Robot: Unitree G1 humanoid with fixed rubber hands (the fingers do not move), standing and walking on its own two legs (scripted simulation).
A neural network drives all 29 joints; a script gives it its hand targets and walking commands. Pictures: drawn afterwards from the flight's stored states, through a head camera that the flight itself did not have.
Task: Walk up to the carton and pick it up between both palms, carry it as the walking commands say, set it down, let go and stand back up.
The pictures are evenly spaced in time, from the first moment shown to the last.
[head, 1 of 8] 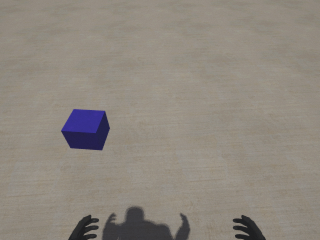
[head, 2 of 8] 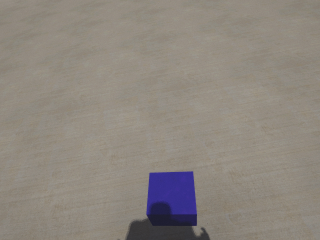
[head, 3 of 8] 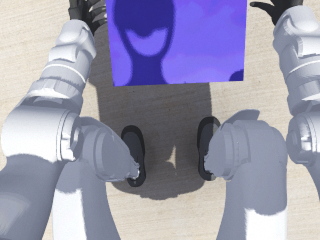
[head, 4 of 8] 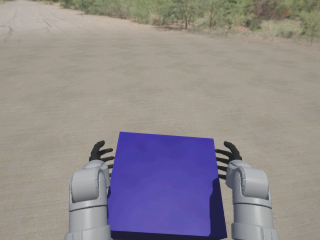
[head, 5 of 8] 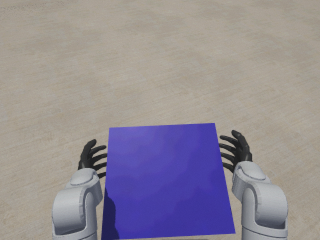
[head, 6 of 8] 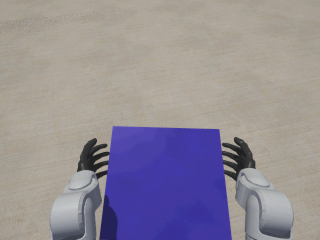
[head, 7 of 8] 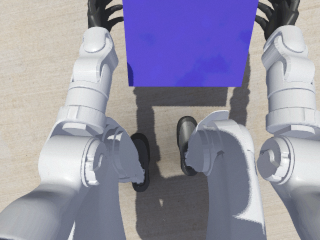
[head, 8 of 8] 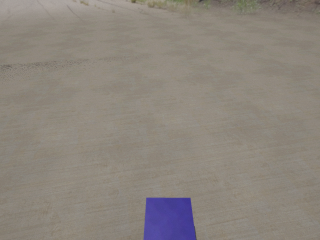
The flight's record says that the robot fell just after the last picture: no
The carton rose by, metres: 0.69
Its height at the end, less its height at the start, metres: +0.00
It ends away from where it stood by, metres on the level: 2.89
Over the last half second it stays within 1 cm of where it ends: yes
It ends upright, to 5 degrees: yes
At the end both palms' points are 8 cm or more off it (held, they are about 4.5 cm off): yes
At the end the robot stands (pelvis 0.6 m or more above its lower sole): yes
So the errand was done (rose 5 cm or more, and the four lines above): yes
